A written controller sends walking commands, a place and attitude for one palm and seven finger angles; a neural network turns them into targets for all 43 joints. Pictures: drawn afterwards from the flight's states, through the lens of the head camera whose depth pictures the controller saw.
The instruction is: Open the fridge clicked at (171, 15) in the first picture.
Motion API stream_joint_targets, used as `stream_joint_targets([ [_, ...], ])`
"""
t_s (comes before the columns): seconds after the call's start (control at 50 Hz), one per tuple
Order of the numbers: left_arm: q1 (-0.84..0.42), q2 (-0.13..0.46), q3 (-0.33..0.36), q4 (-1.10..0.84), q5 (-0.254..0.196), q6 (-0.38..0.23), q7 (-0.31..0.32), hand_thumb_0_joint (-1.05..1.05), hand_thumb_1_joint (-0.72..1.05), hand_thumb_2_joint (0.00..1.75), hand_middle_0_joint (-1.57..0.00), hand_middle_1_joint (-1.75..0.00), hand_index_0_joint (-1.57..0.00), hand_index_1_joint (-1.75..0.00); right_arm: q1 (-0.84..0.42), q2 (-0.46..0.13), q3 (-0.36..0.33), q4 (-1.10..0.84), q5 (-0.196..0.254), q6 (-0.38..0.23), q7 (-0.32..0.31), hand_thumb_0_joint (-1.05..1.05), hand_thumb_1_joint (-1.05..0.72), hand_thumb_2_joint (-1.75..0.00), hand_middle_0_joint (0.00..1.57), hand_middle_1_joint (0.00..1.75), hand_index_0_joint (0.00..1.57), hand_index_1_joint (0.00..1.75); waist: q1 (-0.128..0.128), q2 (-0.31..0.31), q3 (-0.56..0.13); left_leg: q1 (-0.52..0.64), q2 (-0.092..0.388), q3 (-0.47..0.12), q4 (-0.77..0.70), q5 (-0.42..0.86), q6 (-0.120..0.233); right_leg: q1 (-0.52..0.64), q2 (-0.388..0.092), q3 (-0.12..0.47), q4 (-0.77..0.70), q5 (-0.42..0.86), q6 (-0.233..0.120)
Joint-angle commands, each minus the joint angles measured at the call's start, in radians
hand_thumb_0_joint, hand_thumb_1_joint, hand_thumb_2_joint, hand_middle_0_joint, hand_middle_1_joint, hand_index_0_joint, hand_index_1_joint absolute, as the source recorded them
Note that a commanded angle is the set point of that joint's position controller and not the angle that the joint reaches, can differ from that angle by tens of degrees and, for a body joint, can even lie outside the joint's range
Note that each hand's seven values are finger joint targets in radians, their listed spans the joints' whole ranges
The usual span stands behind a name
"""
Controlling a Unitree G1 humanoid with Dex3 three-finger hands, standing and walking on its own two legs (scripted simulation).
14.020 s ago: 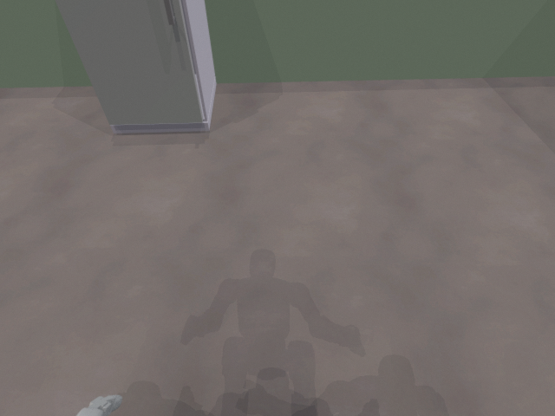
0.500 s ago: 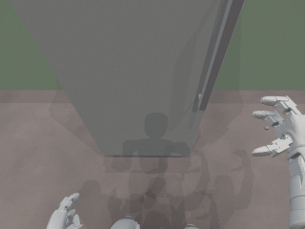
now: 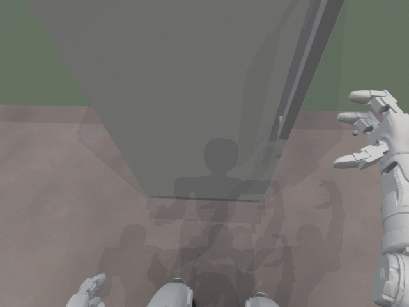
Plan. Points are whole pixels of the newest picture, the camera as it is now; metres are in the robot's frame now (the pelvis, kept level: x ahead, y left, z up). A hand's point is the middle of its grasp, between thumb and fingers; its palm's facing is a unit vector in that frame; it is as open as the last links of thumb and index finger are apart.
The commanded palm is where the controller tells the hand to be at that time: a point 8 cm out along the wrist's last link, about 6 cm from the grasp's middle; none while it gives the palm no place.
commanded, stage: move the hooked fingers beside the handle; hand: right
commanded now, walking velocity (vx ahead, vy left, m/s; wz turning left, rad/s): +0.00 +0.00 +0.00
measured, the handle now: (305, 60) +0.56 -0.12 +0.15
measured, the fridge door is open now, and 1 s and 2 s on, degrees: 0 0 0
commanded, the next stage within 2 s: feel for the door with the fingertips in 1.20 s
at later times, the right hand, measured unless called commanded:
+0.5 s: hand (337, 103) +0.52 -0.20 +0.09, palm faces -0.04 +1.00 -0.01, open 14.0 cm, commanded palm +0.49 -0.24 +0.08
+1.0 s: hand (336, 116) +0.49 -0.20 +0.07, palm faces -0.02 +1.00 -0.02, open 14.0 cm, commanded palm +0.48 -0.24 +0.08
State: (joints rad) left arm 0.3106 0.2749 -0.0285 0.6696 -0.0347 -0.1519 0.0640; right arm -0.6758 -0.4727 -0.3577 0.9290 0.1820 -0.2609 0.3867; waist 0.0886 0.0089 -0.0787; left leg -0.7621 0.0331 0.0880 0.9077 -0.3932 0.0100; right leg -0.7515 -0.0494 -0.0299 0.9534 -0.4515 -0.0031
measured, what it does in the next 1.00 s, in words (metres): stands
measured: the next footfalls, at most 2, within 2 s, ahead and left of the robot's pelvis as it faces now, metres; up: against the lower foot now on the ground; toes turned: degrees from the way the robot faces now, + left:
none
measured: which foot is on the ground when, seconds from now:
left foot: down 0.00-1.00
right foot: down 0.00-1.00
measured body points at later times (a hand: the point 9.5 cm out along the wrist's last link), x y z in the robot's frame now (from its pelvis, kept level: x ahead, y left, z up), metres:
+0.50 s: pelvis -0.01 -0.01 -0.01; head +0.12 -0.02 +0.42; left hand -0.01 +0.27 -0.12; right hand +0.51 -0.25 +0.09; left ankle +0.03 +0.12 -0.68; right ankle +0.00 -0.11 -0.68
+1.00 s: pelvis +0.00 +0.00 +0.00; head +0.11 -0.02 +0.43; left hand +0.05 +0.27 -0.11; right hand +0.49 -0.25 +0.07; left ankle +0.03 +0.12 -0.68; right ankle +0.01 -0.11 -0.68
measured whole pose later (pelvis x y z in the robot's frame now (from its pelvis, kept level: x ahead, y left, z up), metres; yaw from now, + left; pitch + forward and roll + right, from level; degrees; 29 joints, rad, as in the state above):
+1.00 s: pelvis +0.00 +0.00 +0.00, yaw +1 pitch +18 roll +2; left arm 0.35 0.27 -0.02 0.65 -0.01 -0.09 0.03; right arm -0.85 -0.51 -0.37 1.12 0.10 -0.28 0.30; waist 0.14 0.00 -0.10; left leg -0.85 0.02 0.08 0.92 -0.39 0.01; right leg -0.84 -0.06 -0.03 0.98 -0.46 -0.01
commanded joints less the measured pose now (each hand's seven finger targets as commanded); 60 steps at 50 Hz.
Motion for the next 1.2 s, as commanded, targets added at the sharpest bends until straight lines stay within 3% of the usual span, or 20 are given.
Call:
stream_joint_targets([
  [0.0, 0.090, 0.176, 0.069, -0.080, 0.003, -0.027, 0.005, 0.00, 0.90, 0.90, -0.20, -0.30, -0.20, -0.30, -0.462, -0.273, -0.055, -0.148, 0.001, -0.070, -0.016, 0.00, 0.50, -0.30, 0.30, 1.20, 0.30, 1.20, 0.016, -0.093, -0.406, 0.205, -0.037, -0.073, -0.081, 0.295, 0.008, 0.157, 0.034, 0.054, -0.112, 0.306, -0.002],
  [0.18, 0.144, 0.185, 0.072, -0.052, 0.015, -0.016, -0.005, 0.00, 0.90, 0.90, -0.20, -0.30, -0.20, -0.30, -0.629, -0.316, -0.067, -0.051, -0.038, -0.106, -0.042, 0.00, 0.50, -0.30, 0.30, 1.20, 0.30, 1.20, 0.048, -0.101, -0.454, 0.138, -0.044, -0.072, -0.058, 0.266, 0.006, 0.136, 0.025, 0.065, -0.083, 0.292, -0.002],
  [0.22, 0.153, 0.187, 0.068, -0.042, 0.016, -0.012, -0.007, 0.00, 0.90, 0.90, -0.20, -0.30, -0.20, -0.30, -0.659, -0.314, -0.058, 0.011, -0.047, -0.095, -0.046, 0.00, 0.50, -0.30, 0.30, 1.20, 0.30, 1.20, 0.070, -0.084, -0.412, 0.107, -0.045, -0.076, -0.066, 0.226, 0.003, 0.094, 0.024, 0.064, -0.078, 0.244, -0.006],
  [0.26, 0.167, 0.194, 0.065, -0.038, 0.018, -0.008, -0.006, 0.00, 0.90, 0.90, -0.20, -0.30, -0.20, -0.30, -0.690, -0.365, -0.089, 0.050, -0.059, -0.090, -0.051, 0.00, 0.50, -0.30, 0.30, 1.20, 0.30, 1.20, 0.075, -0.059, -0.396, 0.118, -0.046, -0.081, -0.064, 0.214, 0.004, 0.043, 0.026, 0.062, -0.072, 0.216, -0.011],
  [0.32, 0.182, 0.189, 0.066, -0.036, 0.024, -0.008, -0.010, 0.00, 0.90, 0.90, -0.20, -0.30, -0.20, -0.30, -0.752, -0.345, -0.061, 0.041, -0.077, -0.094, -0.059, 0.00, 0.50, -0.30, 0.30, 1.20, 0.30, 1.20, 0.088, -0.131, -0.451, 0.075, -0.045, -0.079, -0.052, 0.232, 0.003, 0.087, 0.023, 0.066, -0.056, 0.256, -0.008],
  [0.38, 0.207, 0.199, 0.071, -0.033, 0.033, -0.003, -0.016, 0.00, 0.90, 0.90, -0.20, -0.30, -0.20, -0.30, -0.777, -0.408, -0.106, 0.024, -0.086, -0.111, -0.069, 0.00, 0.50, -0.30, 0.30, 1.20, 0.30, 1.20, 0.080, -0.157, -0.529, 0.067, -0.049, -0.073, -0.035, 0.255, 0.006, 0.137, 0.015, 0.081, -0.043, 0.315, -0.002],
  [0.42, 0.210, 0.195, 0.071, -0.049, 0.036, 0.003, -0.023, 0.00, 0.90, 0.90, -0.20, -0.30, -0.20, -0.30, -0.705, -0.386, -0.106, 0.007, -0.081, -0.113, -0.065, 0.00, 0.50, -0.30, 0.30, 1.20, 0.30, 1.20, 0.053, -0.180, -0.581, 0.093, -0.052, -0.069, -0.031, 0.291, 0.008, 0.178, 0.015, 0.078, -0.044, 0.374, 0.003],
  [0.5, 0.225, 0.196, 0.077, -0.056, 0.032, 0.023, -0.030, 0.00, 0.90, 0.90, -0.20, -0.30, -0.20, -0.30, -0.632, -0.361, -0.099, 0.016, -0.079, -0.081, -0.064, 0.00, 0.50, -0.30, 0.30, 1.20, 0.30, 1.20, 0.055, -0.149, -0.543, 0.101, -0.058, -0.061, -0.042, 0.313, 0.004, 0.169, 0.011, 0.071, -0.053, 0.399, 0.001],
  [0.56, 0.224, 0.196, 0.076, -0.063, 0.029, 0.034, -0.025, 0.00, 0.90, 0.90, -0.20, -0.30, -0.20, -0.30, -0.629, -0.363, -0.111, 0.031, -0.079, -0.064, -0.076, 0.00, 0.50, -0.30, 0.30, 1.20, 0.30, 1.20, 0.066, -0.076, -0.469, 0.128, -0.061, -0.066, -0.057, 0.304, 0.002, 0.094, 0.016, 0.057, -0.064, 0.336, -0.011],
  [0.62, 0.220, 0.189, 0.076, -0.060, 0.031, 0.031, -0.026, 0.00, 0.90, 0.90, -0.20, -0.30, -0.20, -0.30, -0.681, -0.378, -0.119, -0.029, -0.082, -0.097, -0.096, 0.00, 0.50, -0.30, 0.30, 1.20, 0.30, 1.20, 0.063, -0.113, -0.475, 0.130, -0.060, -0.070, -0.057, 0.303, 0.004, 0.107, 0.017, 0.057, -0.065, 0.333, -0.009],
  [0.68, 0.223, 0.183, 0.084, -0.057, 0.034, 0.025, -0.029, 0.00, 0.90, 0.90, -0.20, -0.30, -0.20, -0.30, -0.693, -0.371, -0.114, -0.154, -0.079, -0.155, -0.107, 0.00, 0.50, -0.30, 0.30, 1.20, 0.30, 1.20, 0.048, -0.206, -0.591, 0.123, -0.065, -0.069, -0.045, 0.364, 0.009, 0.253, 0.010, 0.071, -0.052, 0.469, 0.002],
  [0.72, 0.219, 0.178, 0.085, -0.054, 0.030, 0.025, -0.036, 0.00, 0.90, 0.90, -0.20, -0.30, -0.20, -0.30, -0.623, -0.297, -0.064, -0.150, -0.071, -0.150, -0.100, 0.00, 0.50, -0.30, 0.30, 1.20, 0.30, 1.20, 0.050, -0.217, -0.581, 0.102, -0.068, -0.057, -0.051, 0.372, 0.008, 0.304, 0.004, 0.077, -0.054, 0.537, 0.011],
  [0.76, 0.223, 0.184, 0.089, -0.051, 0.027, 0.030, -0.038, 0.00, 0.90, 0.90, -0.20, -0.30, -0.20, -0.30, -0.557, -0.278, -0.065, -0.087, -0.063, -0.117, -0.089, 0.00, 0.50, -0.30, 0.30, 1.20, 0.30, 1.20, 0.053, -0.159, -0.538, 0.123, -0.072, -0.055, -0.064, 0.383, 0.007, 0.272, 0.006, 0.072, -0.060, 0.534, 0.004],
  [0.84, 0.202, 0.188, 0.078, -0.060, 0.017, 0.048, -0.031, 0.00, 0.90, 0.90, -0.20, -0.30, -0.20, -0.30, -0.522, -0.235, -0.030, 0.067, -0.057, -0.032, -0.069, 0.00, 0.50, -0.30, 0.30, 1.20, 0.30, 1.20, 0.073, -0.044, -0.326, 0.126, -0.063, -0.051, -0.093, 0.303, 0.003, 0.091, 0.024, 0.051, -0.102, 0.313, -0.009],
  [0.88, 0.196, 0.190, 0.078, -0.065, 0.020, 0.048, -0.025, 0.00, 0.90, 0.90, -0.20, -0.30, -0.20, -0.30, -0.571, -0.288, -0.064, 0.031, -0.062, -0.052, -0.079, 0.00, 0.50, -0.30, 0.30, 1.20, 0.30, 1.20, 0.065, -0.055, -0.359, 0.140, -0.058, -0.062, -0.086, 0.314, 0.007, 0.096, 0.027, 0.049, -0.096, 0.317, -0.011],
  [0.92, 0.185, 0.177, 0.075, -0.069, 0.023, 0.040, -0.023, 0.00, 0.90, 0.90, -0.20, -0.30, -0.20, -0.30, -0.637, -0.283, -0.054, -0.043, -0.065, -0.099, -0.088, 0.00, 0.50, -0.30, 0.30, 1.20, 0.30, 1.20, 0.067, -0.082, -0.411, 0.143, -0.056, -0.069, -0.069, 0.333, 0.008, 0.120, 0.027, 0.052, -0.079, 0.340, -0.010],
  [0.98, 0.180, 0.169, 0.079, -0.051, 0.030, 0.021, -0.026, 0.00, 0.90, 0.90, -0.20, -0.30, -0.20, -0.30, -0.769, -0.288, -0.038, -0.160, -0.068, -0.186, -0.103, 0.00, 0.50, -0.30, 0.30, 1.20, 0.30, 1.20, 0.074, -0.192, -0.529, 0.103, -0.057, -0.075, -0.045, 0.337, 0.009, 0.230, 0.021, 0.072, -0.048, 0.391, 0.000],
  [1.02, 0.180, 0.174, 0.080, -0.039, 0.028, 0.015, -0.027, 0.00, 0.90, 0.90, -0.20, -0.30, -0.20, -0.30, -0.737, -0.285, -0.047, -0.124, -0.062, -0.193, -0.099, 0.00, 0.50, -0.30, 0.30, 1.20, 0.30, 1.20, 0.072, -0.179, -0.554, 0.102, -0.058, -0.071, -0.043, 0.342, 0.008, 0.251, 0.019, 0.077, -0.041, 0.413, 0.004],
  [1.16, 0.185, 0.183, 0.070, -0.058, 0.022, 0.036, -0.025, 0.00, 0.90, 0.90, -0.20, -0.30, -0.20, -0.30, -0.607, -0.255, -0.027, 0.058, -0.073, -0.065, -0.072, 0.00, 0.50, -0.30, 0.30, 1.20, 0.30, 1.20, 0.066, -0.120, -0.432, 0.120, -0.052, -0.061, -0.056, 0.331, 0.009, 0.131, 0.029, 0.061, -0.069, 0.360, -0.006],
  [1.18, 0.181, 0.186, 0.071, -0.060, 0.023, 0.039, -0.024, 0.00, 0.90, 0.90, -0.20, -0.30, -0.20, -0.30, -0.605, -0.285, -0.051, 0.056, -0.072, -0.064, -0.077, 0.00, 0.50, -0.30, 0.30, 1.20, 0.30, 1.20, 0.063, -0.102, -0.431, 0.123, -0.052, -0.062, -0.059, 0.330, 0.007, 0.124, 0.026, 0.062, -0.069, 0.352, -0.005],
])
